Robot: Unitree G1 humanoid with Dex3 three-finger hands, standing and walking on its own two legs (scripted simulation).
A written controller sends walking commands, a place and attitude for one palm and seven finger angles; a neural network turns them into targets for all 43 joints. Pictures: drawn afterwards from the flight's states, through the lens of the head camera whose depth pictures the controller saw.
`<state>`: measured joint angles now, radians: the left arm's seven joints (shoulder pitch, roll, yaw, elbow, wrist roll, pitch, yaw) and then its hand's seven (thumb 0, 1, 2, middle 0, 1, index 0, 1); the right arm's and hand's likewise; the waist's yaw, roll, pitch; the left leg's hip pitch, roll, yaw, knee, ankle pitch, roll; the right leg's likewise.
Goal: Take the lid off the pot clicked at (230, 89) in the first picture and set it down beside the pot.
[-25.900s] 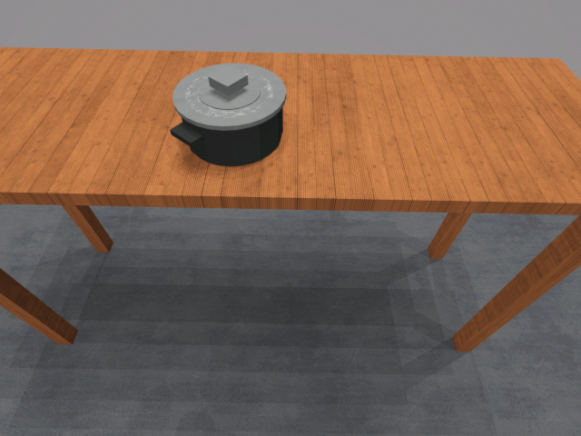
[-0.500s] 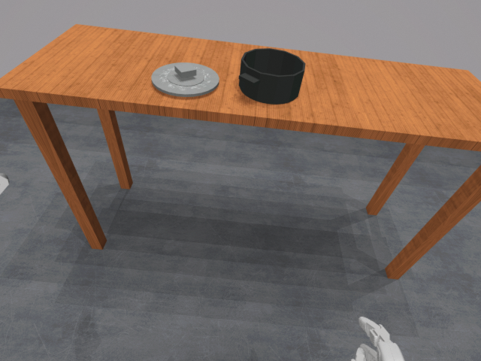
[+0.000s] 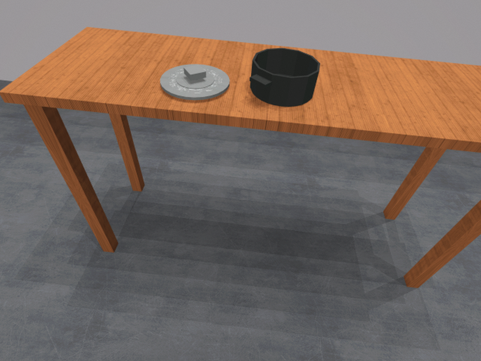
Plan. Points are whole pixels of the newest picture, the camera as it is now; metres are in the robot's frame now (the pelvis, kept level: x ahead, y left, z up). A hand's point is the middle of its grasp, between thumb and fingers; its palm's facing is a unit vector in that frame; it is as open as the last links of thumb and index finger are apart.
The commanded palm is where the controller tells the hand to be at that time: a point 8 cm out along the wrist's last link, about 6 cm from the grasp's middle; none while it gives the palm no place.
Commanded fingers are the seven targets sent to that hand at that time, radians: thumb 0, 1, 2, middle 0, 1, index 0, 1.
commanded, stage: stop stepping back and stand still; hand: left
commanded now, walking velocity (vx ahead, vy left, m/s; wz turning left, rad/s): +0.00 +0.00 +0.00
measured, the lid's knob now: (194, 72) +0.80 +0.13 +0.10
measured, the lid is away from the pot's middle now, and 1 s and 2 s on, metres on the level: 0.24 0.24 0.24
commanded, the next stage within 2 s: let the arm hang, fingers relaxed in 0.34 s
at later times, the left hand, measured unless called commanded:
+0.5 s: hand out of the picture +0.03 +0.17 -0.15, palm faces -0.01 -0.98 -0.21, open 7.3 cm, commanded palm none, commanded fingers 0.00 0.90 0.90 -0.20 -0.30 -0.20 -0.30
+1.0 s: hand out of the picture +0.03 +0.15 -0.15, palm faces +0.00 -0.98 -0.21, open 7.3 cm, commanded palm none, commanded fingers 0.00 0.90 0.90 -0.20 -0.30 -0.20 -0.30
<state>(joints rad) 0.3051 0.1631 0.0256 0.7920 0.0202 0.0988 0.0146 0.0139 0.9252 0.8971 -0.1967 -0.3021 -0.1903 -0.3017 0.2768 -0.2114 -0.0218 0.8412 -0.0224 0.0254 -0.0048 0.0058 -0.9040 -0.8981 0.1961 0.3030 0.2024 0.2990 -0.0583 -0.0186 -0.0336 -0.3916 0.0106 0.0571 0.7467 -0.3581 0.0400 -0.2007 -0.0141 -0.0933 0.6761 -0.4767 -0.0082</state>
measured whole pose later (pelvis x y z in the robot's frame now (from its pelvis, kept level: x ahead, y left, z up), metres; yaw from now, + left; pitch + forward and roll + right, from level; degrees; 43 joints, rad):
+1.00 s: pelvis +0.03 -0.01 +0.02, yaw -1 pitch +0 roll +0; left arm 0.27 0.14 0.01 1.11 0.00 0.01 0.05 0.01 0.92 0.90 -0.20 -0.30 -0.20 -0.30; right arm 0.29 -0.13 -0.03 1.11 0.00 0.02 -0.04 0.00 -0.91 -0.90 0.19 0.30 0.20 0.30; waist -0.02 0.01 0.05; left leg -0.21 0.01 0.08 0.49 -0.27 0.02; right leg -0.02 0.00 -0.07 0.39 -0.36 -0.02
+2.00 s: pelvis +0.03 -0.02 +0.02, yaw -2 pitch -1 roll +0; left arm 0.30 0.11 0.02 1.11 0.00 0.00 0.06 0.01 0.92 0.90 -0.20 -0.30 -0.20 -0.30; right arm 0.30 -0.12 -0.03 1.11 0.00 0.01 -0.05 0.00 -0.91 -0.90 0.19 0.30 0.20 0.30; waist -0.02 0.00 0.04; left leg -0.19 0.03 0.09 0.48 -0.27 0.00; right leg -0.01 0.02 -0.06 0.38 -0.36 -0.03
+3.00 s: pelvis +0.02 -0.03 +0.02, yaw -2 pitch -1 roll +0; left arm 0.31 0.10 0.02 1.12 0.00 0.00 0.06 0.01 0.91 0.90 -0.20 -0.30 -0.20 -0.30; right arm 0.31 -0.11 -0.03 1.12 0.00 0.01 -0.05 0.00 -0.91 -0.90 0.19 0.30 0.20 0.30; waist -0.02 0.01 0.05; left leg -0.20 0.03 0.08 0.47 -0.25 0.00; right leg -0.02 0.02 -0.07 0.38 -0.35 -0.04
